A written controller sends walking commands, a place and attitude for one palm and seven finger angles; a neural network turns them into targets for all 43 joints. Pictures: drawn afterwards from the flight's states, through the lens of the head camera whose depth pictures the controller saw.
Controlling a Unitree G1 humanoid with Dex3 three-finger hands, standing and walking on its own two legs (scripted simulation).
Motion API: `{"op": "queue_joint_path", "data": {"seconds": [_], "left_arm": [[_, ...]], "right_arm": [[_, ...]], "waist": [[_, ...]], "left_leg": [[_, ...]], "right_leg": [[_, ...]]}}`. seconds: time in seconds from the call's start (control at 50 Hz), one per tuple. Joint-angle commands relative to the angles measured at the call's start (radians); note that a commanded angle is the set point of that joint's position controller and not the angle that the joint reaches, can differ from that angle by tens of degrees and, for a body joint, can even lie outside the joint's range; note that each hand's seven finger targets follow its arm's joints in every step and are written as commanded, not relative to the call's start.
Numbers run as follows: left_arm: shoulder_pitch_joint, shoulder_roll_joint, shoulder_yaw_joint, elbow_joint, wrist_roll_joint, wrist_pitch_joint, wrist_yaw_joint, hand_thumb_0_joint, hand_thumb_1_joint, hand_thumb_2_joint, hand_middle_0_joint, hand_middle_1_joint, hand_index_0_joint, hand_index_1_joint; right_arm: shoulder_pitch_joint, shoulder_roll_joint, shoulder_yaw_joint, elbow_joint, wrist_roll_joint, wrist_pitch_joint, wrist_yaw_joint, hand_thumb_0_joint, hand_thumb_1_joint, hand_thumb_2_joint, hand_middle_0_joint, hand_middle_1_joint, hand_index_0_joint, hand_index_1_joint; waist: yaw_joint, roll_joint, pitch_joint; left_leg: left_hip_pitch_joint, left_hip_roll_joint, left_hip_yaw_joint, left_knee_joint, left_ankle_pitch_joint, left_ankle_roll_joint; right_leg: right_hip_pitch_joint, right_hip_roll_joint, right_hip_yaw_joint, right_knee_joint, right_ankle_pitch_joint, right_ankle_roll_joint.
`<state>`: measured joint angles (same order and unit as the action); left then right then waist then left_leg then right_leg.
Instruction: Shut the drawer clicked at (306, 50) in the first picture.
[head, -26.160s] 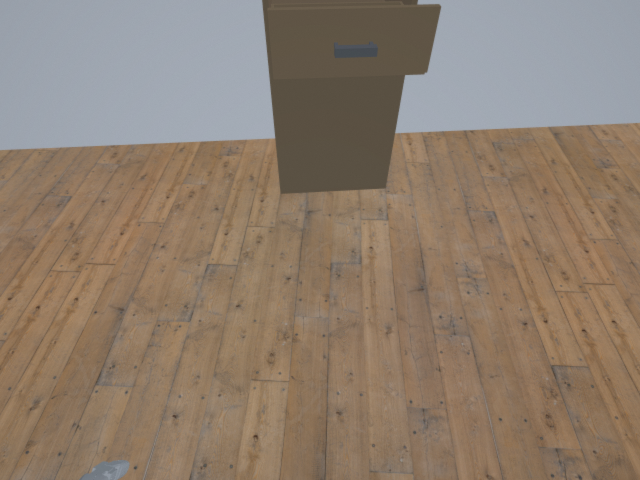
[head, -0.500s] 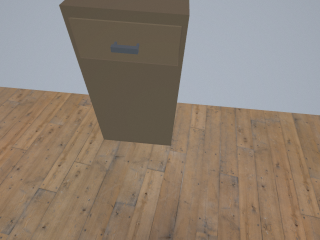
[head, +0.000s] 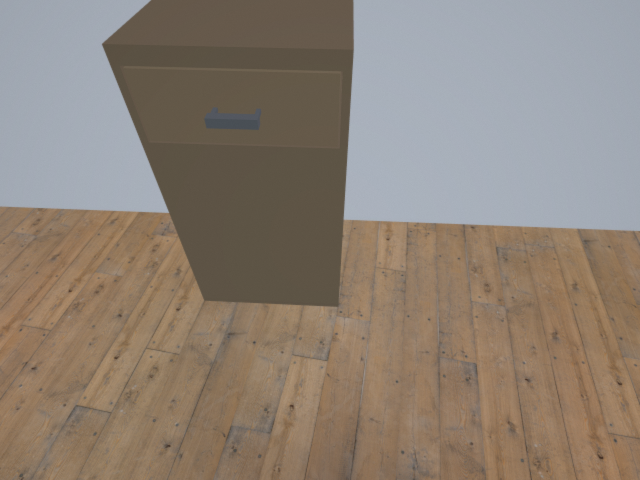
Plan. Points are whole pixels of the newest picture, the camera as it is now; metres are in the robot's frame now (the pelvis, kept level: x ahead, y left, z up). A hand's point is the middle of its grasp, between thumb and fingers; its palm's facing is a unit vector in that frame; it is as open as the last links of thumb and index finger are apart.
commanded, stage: let the arm hang, fingers relaxed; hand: left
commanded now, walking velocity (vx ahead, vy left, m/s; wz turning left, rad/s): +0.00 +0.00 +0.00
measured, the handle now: (234, 116) +0.83 +0.23 +0.03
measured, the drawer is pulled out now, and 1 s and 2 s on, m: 0.00 0.00 0.00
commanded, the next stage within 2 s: look to check the result in 0.12 s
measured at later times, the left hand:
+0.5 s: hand out of the picture +0.01 +0.18 -0.17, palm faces +0.02 -0.98 -0.22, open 7.4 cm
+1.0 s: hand out of the picture +0.05 +0.21 -0.17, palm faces -0.01 -0.97 -0.26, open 7.4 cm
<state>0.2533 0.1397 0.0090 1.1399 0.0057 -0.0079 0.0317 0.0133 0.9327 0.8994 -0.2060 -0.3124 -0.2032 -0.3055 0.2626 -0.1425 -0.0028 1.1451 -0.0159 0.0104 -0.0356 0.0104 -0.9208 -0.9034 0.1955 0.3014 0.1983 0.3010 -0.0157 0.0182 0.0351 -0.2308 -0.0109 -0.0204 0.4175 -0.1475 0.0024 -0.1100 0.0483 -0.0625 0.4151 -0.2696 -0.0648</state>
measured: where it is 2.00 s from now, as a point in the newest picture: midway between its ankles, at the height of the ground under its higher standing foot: outside the picture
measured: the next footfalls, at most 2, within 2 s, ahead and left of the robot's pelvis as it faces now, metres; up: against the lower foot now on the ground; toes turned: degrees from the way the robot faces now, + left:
none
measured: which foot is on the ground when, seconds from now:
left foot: down 0.00-1.00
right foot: down 0.00-1.00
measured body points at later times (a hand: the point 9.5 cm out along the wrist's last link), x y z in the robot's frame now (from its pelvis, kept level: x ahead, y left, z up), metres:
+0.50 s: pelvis +0.01 -0.01 +0.00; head +0.02 -0.01 +0.45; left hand +0.01 +0.23 -0.16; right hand +0.01 -0.24 -0.16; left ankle +0.05 +0.12 -0.74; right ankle -0.02 -0.07 -0.74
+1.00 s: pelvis +0.01 +0.00 +0.00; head +0.03 +0.00 +0.45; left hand +0.05 +0.26 -0.15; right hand +0.04 -0.25 -0.15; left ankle +0.05 +0.12 -0.74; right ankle -0.02 -0.07 -0.74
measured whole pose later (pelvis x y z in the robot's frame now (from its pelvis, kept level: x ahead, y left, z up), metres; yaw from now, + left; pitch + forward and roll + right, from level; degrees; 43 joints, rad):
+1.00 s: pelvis +0.01 +0.00 +0.00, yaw -1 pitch -2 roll +0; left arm 0.20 0.22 0.02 1.14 0.01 -0.01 0.02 0.00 0.91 0.90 -0.20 -0.30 -0.20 -0.30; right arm 0.19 -0.22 -0.01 1.15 -0.01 0.01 -0.03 0.01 -0.91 -0.90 0.20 0.30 0.20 0.30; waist -0.01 0.01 0.06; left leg -0.19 0.00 0.00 0.37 -0.15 0.00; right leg -0.06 0.06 -0.04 0.34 -0.25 -0.06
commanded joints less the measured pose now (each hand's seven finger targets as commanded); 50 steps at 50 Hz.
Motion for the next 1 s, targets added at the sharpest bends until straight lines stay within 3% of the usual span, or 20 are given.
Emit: {"op": "queue_joint_path", "data": {"seconds": [0.0, 0.18, 0.42, 0.52, 0.76, 0.86, 0.98], "left_arm": [[0.087, 0.126, 0.022, -0.017, 0.001, -0.010, 0.009, 0.000, 0.900, 0.900, -0.200, -0.300, -0.200, -0.300], [0.064, 0.144, 0.024, -0.023, 0.000, -0.010, 0.010, 0.000, 0.900, 0.900, -0.200, -0.300, -0.200, -0.300], [0.058, 0.171, 0.029, -0.018, 0.001, -0.013, 0.010, 0.000, 0.900, 0.900, -0.200, -0.300, -0.200, -0.300], [0.044, 0.174, 0.028, -0.020, 0.001, -0.011, 0.008, 0.000, 0.900, 0.900, -0.200, -0.300, -0.200, -0.300], [0.002, 0.206, 0.031, -0.033, 0.001, -0.016, 0.004, 0.000, 0.900, 0.900, -0.200, -0.300, -0.200, -0.300], [-0.013, 0.218, 0.032, -0.036, 0.001, -0.017, 0.002, 0.000, 0.900, 0.900, -0.200, -0.300, -0.200, -0.300], [-0.024, 0.239, 0.033, -0.035, 0.001, -0.019, 0.001, 0.000, 0.900, 0.900, -0.200, -0.300, -0.200, -0.300]], "right_arm": [[0.057, -0.096, -0.015, -0.023, -0.004, -0.009, -0.007, 0.000, -0.900, -0.900, 0.200, 0.300, 0.200, 0.300], [0.049, -0.116, -0.020, -0.023, -0.003, -0.003, -0.007, 0.000, -0.900, -0.900, 0.200, 0.300, 0.200, 0.300], [0.022, -0.151, -0.024, -0.029, 0.000, -0.008, -0.011, 0.000, -0.900, -0.900, 0.200, 0.300, 0.200, 0.300], [0.003, -0.161, -0.025, -0.031, -0.001, -0.006, -0.009, 0.000, -0.900, -0.900, 0.200, 0.300, 0.200, 0.300], [-0.031, -0.194, -0.028, -0.037, -0.002, -0.012, -0.006, 0.000, -0.900, -0.900, 0.200, 0.300, 0.200, 0.300], [-0.050, -0.206, -0.029, -0.038, -0.002, -0.014, -0.004, 0.000, -0.900, -0.900, 0.200, 0.300, 0.200, 0.300], [-0.065, -0.226, -0.029, -0.039, -0.001, -0.016, -0.003, 0.000, -0.900, -0.900, 0.200, 0.300, 0.200, 0.300]], "waist": [[0.012, -0.013, 0.044], [0.006, -0.025, 0.053], [0.008, -0.014, 0.019], [0.009, -0.009, 0.041], [0.008, -0.022, 0.016], [0.008, -0.001, 0.007], [0.010, -0.023, -0.008]], "left_leg": [[0.035, 0.093, -0.075, -0.040, 0.103, 0.034], [0.051, 0.094, -0.066, -0.028, 0.073, 0.030], [0.080, 0.105, -0.055, -0.026, 0.123, 0.031], [0.077, 0.108, -0.063, -0.042, 0.097, 0.031], [0.092, 0.113, -0.072, -0.062, 0.114, 0.032], [0.104, 0.117, -0.078, -0.076, 0.114, 0.033], [0.117, 0.118, -0.077, -0.078, 0.134, 0.033]], "right_leg": [[-0.079, -0.155, 0.122, -0.124, 0.107, 0.004], [-0.095, -0.158, 0.133, -0.153, 0.075, 0.007], [-0.051, -0.157, 0.134, -0.138, 0.213, 0.027], [-0.068, -0.153, 0.137, -0.152, 0.153, 0.024], [-0.041, -0.156, 0.137, -0.155, 0.172, 0.022], [-0.041, -0.157, 0.141, -0.157, 0.154, 0.016], [-0.028, -0.160, 0.140, -0.158, 0.193, 0.021]]}}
